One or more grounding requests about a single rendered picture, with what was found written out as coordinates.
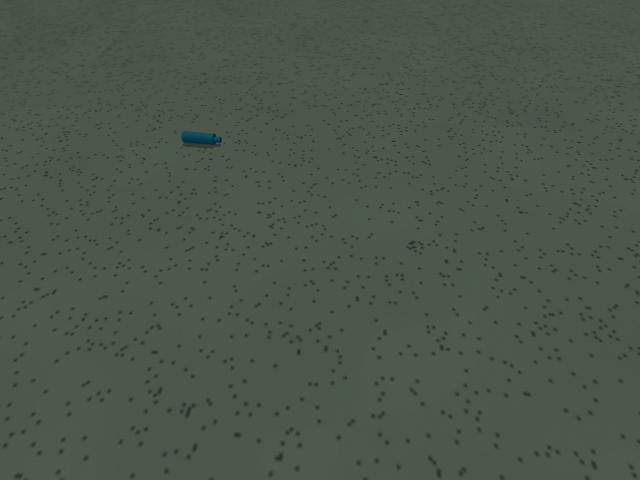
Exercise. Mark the bottle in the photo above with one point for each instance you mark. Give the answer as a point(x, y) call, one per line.
point(201, 138)

